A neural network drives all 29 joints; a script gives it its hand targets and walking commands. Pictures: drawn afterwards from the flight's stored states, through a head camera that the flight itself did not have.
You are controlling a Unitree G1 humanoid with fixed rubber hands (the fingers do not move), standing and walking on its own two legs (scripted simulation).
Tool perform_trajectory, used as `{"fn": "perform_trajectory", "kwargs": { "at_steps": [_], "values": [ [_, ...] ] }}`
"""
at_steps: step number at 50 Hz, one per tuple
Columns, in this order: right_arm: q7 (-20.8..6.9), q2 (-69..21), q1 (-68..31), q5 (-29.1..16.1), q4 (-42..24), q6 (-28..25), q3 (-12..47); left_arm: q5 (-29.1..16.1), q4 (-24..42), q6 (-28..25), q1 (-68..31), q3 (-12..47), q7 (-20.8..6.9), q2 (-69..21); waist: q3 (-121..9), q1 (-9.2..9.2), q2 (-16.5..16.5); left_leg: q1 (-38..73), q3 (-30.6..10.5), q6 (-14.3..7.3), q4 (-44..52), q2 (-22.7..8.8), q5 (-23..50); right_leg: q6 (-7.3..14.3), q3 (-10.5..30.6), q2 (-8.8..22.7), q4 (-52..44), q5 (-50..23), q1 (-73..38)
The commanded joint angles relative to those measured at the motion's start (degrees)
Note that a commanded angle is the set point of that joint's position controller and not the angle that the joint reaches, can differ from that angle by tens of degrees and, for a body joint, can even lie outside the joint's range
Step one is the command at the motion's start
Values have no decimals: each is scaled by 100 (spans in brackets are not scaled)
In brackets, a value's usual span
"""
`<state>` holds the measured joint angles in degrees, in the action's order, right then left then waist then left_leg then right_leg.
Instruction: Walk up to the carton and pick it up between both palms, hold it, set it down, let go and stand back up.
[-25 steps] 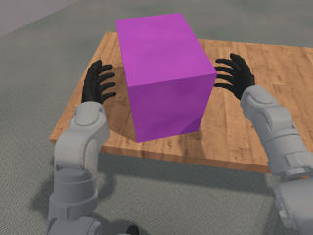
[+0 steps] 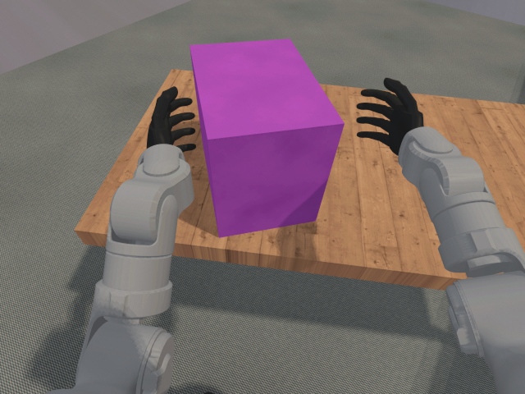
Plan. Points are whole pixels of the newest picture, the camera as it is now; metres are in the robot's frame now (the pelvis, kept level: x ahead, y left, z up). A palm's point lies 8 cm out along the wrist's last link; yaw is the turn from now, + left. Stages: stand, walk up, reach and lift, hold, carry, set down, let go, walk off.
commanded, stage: set down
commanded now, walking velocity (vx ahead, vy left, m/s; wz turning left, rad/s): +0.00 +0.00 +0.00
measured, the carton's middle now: (255, 136) +0.53 +0.09 +0.09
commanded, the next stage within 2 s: none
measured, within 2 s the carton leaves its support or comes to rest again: neither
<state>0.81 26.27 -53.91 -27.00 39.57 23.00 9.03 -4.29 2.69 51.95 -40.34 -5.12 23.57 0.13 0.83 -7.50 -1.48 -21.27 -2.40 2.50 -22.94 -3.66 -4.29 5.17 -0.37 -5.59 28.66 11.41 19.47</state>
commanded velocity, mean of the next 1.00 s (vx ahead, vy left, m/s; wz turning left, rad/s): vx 0.00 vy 0.00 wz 0.00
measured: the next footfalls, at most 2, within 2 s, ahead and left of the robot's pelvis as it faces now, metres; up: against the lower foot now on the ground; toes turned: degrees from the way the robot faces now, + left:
none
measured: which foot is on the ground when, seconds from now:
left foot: down 0.00-1.00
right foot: down 0.00-1.00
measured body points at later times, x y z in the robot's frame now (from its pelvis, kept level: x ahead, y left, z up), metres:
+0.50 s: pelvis +0.03 +0.02 +0.01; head +0.08 +0.03 +0.45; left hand +0.33 +0.20 +0.16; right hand +0.45 -0.12 +0.12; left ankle +0.09 +0.18 -0.73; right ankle +0.04 -0.05 -0.73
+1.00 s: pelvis -0.01 +0.00 +0.00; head -0.01 +0.01 +0.45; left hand +0.33 +0.17 +0.17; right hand +0.42 -0.17 +0.16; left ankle +0.08 +0.17 -0.73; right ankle +0.04 -0.05 -0.73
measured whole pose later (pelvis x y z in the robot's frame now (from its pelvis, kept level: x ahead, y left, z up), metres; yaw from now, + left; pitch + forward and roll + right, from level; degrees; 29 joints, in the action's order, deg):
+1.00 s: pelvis -0.01 +0.00 +0.00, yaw +0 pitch -2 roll +1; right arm -2.0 27.3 -39.2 -26.2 34.3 15.4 7.3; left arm -3.0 10.3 48.6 -27.3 -0.2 23.7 -1.5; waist 2.8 -5.9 -2.5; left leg -17.7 -1.7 1.6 -24.5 -3.1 -5.1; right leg 5.0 0.2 -5.1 30.7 12.1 16.3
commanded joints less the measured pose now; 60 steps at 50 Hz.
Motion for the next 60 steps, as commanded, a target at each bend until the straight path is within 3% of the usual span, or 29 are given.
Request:
{"fn": "perform_trajectory", "kwargs": {
  "at_steps": [1,3,6,8,13,15,19,22,25,27,32,38,39,43,47,50,51,52,55,60],
  "values": [
    [37,1055,-2981,-45,-984,-225,-433,-28,990,-262,-2515,97,-69,352,-3101,50,-391,725,255,-391,127,262,-231,-796,758,553,-782,-92,-1334],
    [62,1007,-2945,-94,-1193,-289,-379,-7,1192,-285,-2376,100,-105,392,-3219,7,-403,692,254,-377,63,291,14,-845,760,558,-735,-519,-1510],
    [146,1054,-2670,-289,-1406,-316,-292,100,1678,-194,-2040,69,-178,384,-3373,28,-160,964,228,-282,38,316,479,-882,671,529,-591,-1565,-1779],
    [210,994,-2430,-361,-1559,-388,-182,134,1873,-213,-1654,38,-252,388,-3396,26,-326,1069,236,-298,40,349,714,-943,571,493,-548,-2091,-1801],
    [292,1103,-1568,-454,-2141,-524,-141,212,2701,-36,-554,158,-507,204,-3449,141,-107,1826,187,-200,-36,348,1615,-864,330,310,-553,-2776,-1727],
    [301,1151,-1107,-412,-2350,-634,-185,196,3090,-4,15,348,-608,57,-3415,266,-86,2204,145,-129,-115,329,2048,-829,212,250,-592,-3183,-1548],
    [260,1246,-532,-282,-2736,-891,-361,123,3614,-108,586,642,-711,-95,-3201,431,-98,2672,68,-98,-114,268,2291,-735,4,145,-664,-3009,-1017],
    [161,1279,-176,-237,-2950,-1018,-504,180,4062,-193,825,730,-643,-139,-3156,425,34,2825,72,-56,-168,241,2267,-627,-31,135,-773,-2607,-845],
    [141,1234,58,-240,-3476,-1240,-471,161,4397,-292,1238,798,-543,-146,-3291,317,-161,2729,125,-127,-148,268,2167,-676,-10,159,-728,-2759,-1031],
    [135,1240,214,-172,-3594,-1397,-534,222,4416,-412,1315,796,-521,-100,-3326,303,-173,2528,154,-142,-87,291,1946,-696,22,190,-660,-2841,-1214],
    [7,1189,237,-30,-3513,-1615,-709,151,4027,-710,1130,896,-432,-162,-3157,256,-313,2066,228,-261,150,283,954,-655,160,279,-686,-1699,-1166],
    [-139,1157,-366,69,-2842,-1380,-719,155,2826,-641,378,791,-217,-90,-2576,65,-530,1319,355,-454,335,256,-409,-590,500,452,-849,427,-1082],
    [-171,1192,-529,106,-2629,-1339,-776,130,2632,-677,133,791,-166,-99,-2509,105,-559,1230,380,-448,353,252,-514,-586,509,460,-863,722,-985],
    [-235,1257,-994,108,-1901,-1102,-739,212,1966,-574,-473,591,-34,-45,-2182,63,-664,851,406,-485,237,272,-868,-536,777,582,-923,1338,-1060],
    [-274,1218,-1361,59,-1613,-963,-689,141,1754,-598,-974,518,35,-32,-2217,37,-564,493,355,-455,62,248,-860,-583,1042,749,-898,1229,-1360],
    [-366,1217,-1382,47,-1092,-897,-640,225,1464,-640,-1055,432,-13,-98,-2092,74,-518,497,330,-450,59,253,-753,-563,983,712,-863,1108,-1329],
    [-369,1236,-1361,89,-984,-856,-698,233,1408,-621,-1065,398,-47,-114,-2037,173,-546,502,325,-446,27,251,-807,-552,1028,742,-900,1080,-1297],
    [-341,1216,-1463,96,-962,-810,-621,298,1280,-596,-1053,322,-71,-66,-1895,117,-623,370,304,-456,-51,261,-836,-579,1148,805,-931,1106,-1375],
    [-360,1199,-1693,58,-992,-825,-667,221,1404,-632,-1182,437,-85,-71,-2083,128,-485,99,268,-414,-149,267,-779,-582,1204,829,-877,989,-1547],
    [-379,1238,-1389,92,-982,-829,-785,253,1614,-637,-903,497,-140,-127,-2257,326,-433,427,211,-375,-115,266,-611,-566,1007,728,-797,441,-1498]
  ]
}}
